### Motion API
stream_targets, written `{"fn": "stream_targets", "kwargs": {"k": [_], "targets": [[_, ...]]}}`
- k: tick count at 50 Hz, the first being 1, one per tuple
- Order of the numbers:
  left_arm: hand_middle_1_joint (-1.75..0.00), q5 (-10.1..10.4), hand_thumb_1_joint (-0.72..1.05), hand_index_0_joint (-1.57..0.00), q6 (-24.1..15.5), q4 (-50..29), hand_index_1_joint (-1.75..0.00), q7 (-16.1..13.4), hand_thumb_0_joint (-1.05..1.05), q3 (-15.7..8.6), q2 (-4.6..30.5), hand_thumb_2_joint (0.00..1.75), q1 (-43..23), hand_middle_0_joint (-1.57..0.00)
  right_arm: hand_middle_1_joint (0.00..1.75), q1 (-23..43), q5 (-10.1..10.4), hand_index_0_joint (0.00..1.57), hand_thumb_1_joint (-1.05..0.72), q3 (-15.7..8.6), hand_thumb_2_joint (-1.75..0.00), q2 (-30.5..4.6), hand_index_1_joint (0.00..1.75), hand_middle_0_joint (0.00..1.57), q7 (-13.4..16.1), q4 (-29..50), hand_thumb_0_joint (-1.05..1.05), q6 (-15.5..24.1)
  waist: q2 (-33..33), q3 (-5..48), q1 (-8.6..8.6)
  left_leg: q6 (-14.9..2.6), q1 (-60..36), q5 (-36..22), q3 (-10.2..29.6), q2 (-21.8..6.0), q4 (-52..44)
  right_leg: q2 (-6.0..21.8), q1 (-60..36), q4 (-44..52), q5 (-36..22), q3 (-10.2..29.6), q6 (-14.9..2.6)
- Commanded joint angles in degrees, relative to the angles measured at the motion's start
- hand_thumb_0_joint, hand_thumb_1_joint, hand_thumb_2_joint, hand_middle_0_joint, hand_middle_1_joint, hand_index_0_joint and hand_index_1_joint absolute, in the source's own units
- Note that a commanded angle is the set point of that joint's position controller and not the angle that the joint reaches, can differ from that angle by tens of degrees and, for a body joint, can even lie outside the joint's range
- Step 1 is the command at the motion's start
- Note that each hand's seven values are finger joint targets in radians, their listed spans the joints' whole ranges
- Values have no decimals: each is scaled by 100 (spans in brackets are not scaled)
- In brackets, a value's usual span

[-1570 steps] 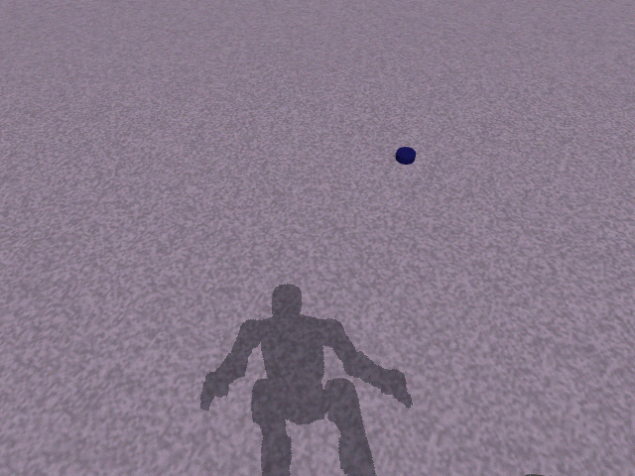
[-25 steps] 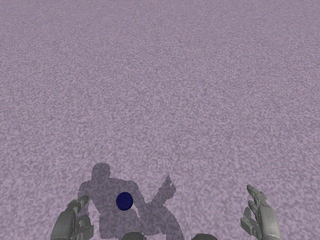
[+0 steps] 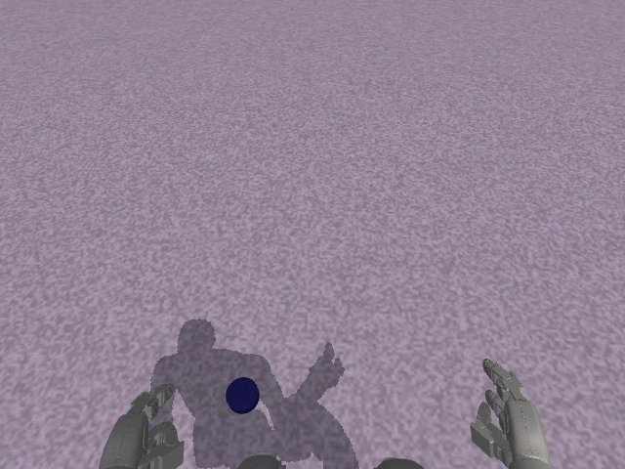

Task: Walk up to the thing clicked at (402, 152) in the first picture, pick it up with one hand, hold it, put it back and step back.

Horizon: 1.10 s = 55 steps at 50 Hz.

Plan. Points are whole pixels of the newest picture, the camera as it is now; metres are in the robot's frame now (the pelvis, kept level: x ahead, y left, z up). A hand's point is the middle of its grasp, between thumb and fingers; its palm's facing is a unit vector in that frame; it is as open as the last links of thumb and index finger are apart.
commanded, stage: home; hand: left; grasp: from above
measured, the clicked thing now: (242, 395) +0.42 +0.22 -0.69
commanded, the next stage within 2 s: stand in 0.12 s
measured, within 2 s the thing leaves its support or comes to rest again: neither
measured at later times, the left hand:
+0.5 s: hand out of the picture +0.10 +0.24 -0.10, palm faces +0.03 -0.94 -0.35, open 7.4 cm
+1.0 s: hand out of the picture +0.02 +0.25 -0.10, palm faces +0.05 -0.94 -0.33, open 7.4 cm
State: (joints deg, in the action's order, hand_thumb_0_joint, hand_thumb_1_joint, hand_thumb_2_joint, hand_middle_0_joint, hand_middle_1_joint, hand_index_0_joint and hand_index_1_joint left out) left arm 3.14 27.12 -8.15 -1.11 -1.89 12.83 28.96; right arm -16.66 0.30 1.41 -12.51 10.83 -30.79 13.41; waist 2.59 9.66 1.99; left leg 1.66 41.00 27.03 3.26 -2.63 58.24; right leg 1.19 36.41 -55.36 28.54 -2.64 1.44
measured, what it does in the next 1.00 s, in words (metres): rises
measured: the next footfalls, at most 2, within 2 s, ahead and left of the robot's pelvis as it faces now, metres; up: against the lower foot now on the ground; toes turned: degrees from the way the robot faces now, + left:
none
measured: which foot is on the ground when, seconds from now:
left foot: down 0.00-1.00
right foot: down 0.00-1.00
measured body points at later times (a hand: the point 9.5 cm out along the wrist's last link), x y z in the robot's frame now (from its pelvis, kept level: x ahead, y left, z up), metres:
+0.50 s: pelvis -0.01 +0.00 +0.03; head +0.00 +0.01 +0.48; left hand +0.10 +0.29 -0.08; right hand +0.10 -0.28 -0.09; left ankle +0.02 +0.13 -0.68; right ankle -0.01 -0.14 -0.68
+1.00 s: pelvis -0.01 +0.01 +0.06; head -0.02 +0.01 +0.51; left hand +0.01 +0.29 -0.08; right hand +0.06 -0.27 -0.08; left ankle +0.02 +0.13 -0.68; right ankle -0.01 -0.14 -0.68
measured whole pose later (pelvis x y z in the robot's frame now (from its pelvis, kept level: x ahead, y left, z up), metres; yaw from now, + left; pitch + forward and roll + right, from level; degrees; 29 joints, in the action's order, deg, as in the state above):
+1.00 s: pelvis -0.01 +0.01 +0.06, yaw +0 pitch -5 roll +0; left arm -2.1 0.8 64.2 -1.6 -2.4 16.4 11.4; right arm -9.5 -1.5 -1.7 -16.4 1.2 -62.3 -0.6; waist 0.8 -3.3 -1.3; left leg 0.6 9.4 10.8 1.1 -0.7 24.9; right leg 3.0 6.0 -23.7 12.8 -1.9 2.4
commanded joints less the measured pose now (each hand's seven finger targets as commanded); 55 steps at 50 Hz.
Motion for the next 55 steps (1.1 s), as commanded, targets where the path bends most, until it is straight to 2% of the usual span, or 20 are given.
{"fn": "stream_targets", "kwargs": {"k": [1,3,4,5,6,8,10,11,12,13,15,17,22,26,31,33,37,48,51,55], "targets": [[-30,-71,90,-20,-350,-1193,-30,-53,0,-363,693,90,-259,-20,30,422,-8,20,-90,-278,-90,-698,30,20,51,911,0,350,107,293,24,-203,-694,-925,-113,201,-990,-242,-17,952,-977,-156,-123],[-30,-59,90,-20,-309,-906,-30,-45,0,-245,478,90,-80,-20,30,397,4,20,-90,-280,-90,-685,30,20,61,886,0,355,-33,232,46,-207,-705,-937,-138,194,-974,-241,28,971,-987,-152,-116],[-30,-44,90,-20,-364,-1308,-30,-58,0,-416,691,90,-307,-20,30,392,2,20,-90,-301,-90,-700,30,20,62,899,0,359,130,347,1,-196,-759,-963,-152,195,-960,-236,-14,961,-993,-136,-123],[-30,-53,90,-20,-386,-1299,-30,-66,0,-418,708,90,-240,-20,30,400,-2,20,-90,-301,-90,-708,30,20,56,903,0,349,149,516,14,-186,-818,-1077,-121,192,-964,-244,-87,919,-1087,-153,-131],[-30,-62,90,-20,-373,-1195,-30,-66,0,-415,729,90,-208,-20,30,436,-4,20,-90,-296,-90,-721,30,20,59,919,0,343,102,327,12,-186,-764,-1052,-124,183,-970,-247,-24,923,-1065,-167,-127],[-30,-50,90,-20,-351,-1110,-30,-54,0,-298,590,90,-101,-20,30,390,-10,20,-90,-288,-90,-697,30,20,54,915,0,348,-5,401,25,-198,-763,-1118,-137,198,-902,-237,-49,937,-1142,-148,-120],[-30,-13,90,-20,-329,-1071,-30,-59,0,-318,583,90,-115,-20,30,431,-4,20,-90,-275,-90,-705,30,20,59,967,0,349,-102,346,40,-216,-691,-1004,-152,212,-885,-234,-28,985,-1067,-143,-100],[-30,-699,90,-20,-1585,939,-30,-277,0,-309,1131,90,-1844,-20,30,759,-707,20,-90,-489,-90,-1368,30,20,-282,-490,0,-282,-332,-976,-406,-496,-801,-2060,121,-26,-1392,181,-1091,1084,-1149,201,-318],[-30,-745,90,-20,-1980,1886,-30,-254,0,-441,1245,90,-1200,-20,30,819,-654,20,-90,-582,-90,-1411,30,20,-489,-499,0,-534,-770,-499,-447,-556,-1112,-1970,-134,72,-1233,324,-1242,1424,-1108,650,-519],[-30,-736,90,-20,-2160,2135,-30,-209,0,-406,1300,90,-1173,-20,30,779,-684,20,-90,-623,-90,-1464,30,20,-578,-391,0,-665,-755,-501,-303,-568,-1222,-1815,-70,122,-1224,289,-1010,1554,-1094,823,-652],[-30,-754,90,-20,-2405,2640,-30,-160,0,-320,1355,90,-1449,-20,30,703,-478,20,-90,-576,-90,-1293,30,20,-804,-682,0,-748,-491,-158,-279,-541,-1692,-1801,-71,167,-1375,437,-1478,1444,-1624,883,-577],[-30,-645,90,-20,-2412,3151,-30,-120,0,-354,1285,90,-1641,-20,30,752,-314,20,-90,-583,-90,-1252,30,20,-942,-855,0,-811,-596,-271,-337,-514,-1891,-1542,-70,182,-1556,431,-1382,1633,-1361,780,-482],[-30,-605,90,-20,-2611,4285,-30,-135,0,-355,1194,90,-1845,-20,30,934,-339,20,-90,-640,-90,-1305,30,20,-1003,-1305,0,-969,-146,-630,-381,-561,-2002,-1116,339,-84,-2377,277,-1605,1885,-1074,469,-268],[-30,-562,90,-20,-2727,5026,-30,-115,0,-342,1166,90,-1802,-20,30,873,-326,20,-90,-626,-90,-1353,30,20,-954,-1656,0,-1042,68,-759,-376,-512,-2231,-1316,438,-184,-2824,273,-2013,2218,-1402,401,-229],[-30,-533,90,-20,-2770,5785,-30,-128,0,-333,1283,90,-1729,-20,30,843,-260,20,-90,-592,-90,-1402,30,20,-903,-2064,0,-1111,-81,-863,-344,-424,-2669,-1776,361,-194,-3128,395,-2425,2822,-1863,478,-243],[-30,-521,90,-20,-2778,5991,-30,-136,0,-318,1322,90,-1792,-20,30,828,-237,20,-90,-578,-90,-1415,30,20,-883,-2216,0,-1138,-141,-910,-316,-384,-2840,-1982,302,-185,-3241,443,-2513,3010,-2024,511,-242],[-30,-500,90,-20,-2782,6369,-30,-143,0,-280,1361,90,-1864,-20,30,761,-190,20,-90,-550,-90,-1410,30,20,-873,-2482,0,-1194,-252,-1068,-251,-347,-3004,-1857,277,-210,-3514,485,-2696,3345,-1906,504,-198],[-30,-503,90,-20,-2770,6963,-30,-115,0,-225,1429,90,-1876,-20,30,931,-177,20,-90,-519,-90,-1480,30,20,-912,-2847,0,-1257,-185,-1479,-308,-304,-2916,-1107,393,-282,-4105,470,-2795,3757,-1441,446,-141],[-30,-500,90,-20,-2766,7029,-30,-100,0,-236,1458,90,-1918,-20,30,941,-176,20,-90,-518,-90,-1501,30,20,-919,-2890,0,-1267,-112,-1475,-289,-302,-2848,-894,411,-297,-4186,465,-2815,3795,-1372,457,-141],[-30,-499,90,-20,-2785,7076,-30,-77,0,-212,1446,90,-1962,-20,30,1013,-170,20,-90,-507,-90,-1548,30,20,-932,-2930,0,-1247,-85,-1369,-295,-312,-2905,-995,425,-321,-4185,507,-2879,3815,-1427,482,-162]]}}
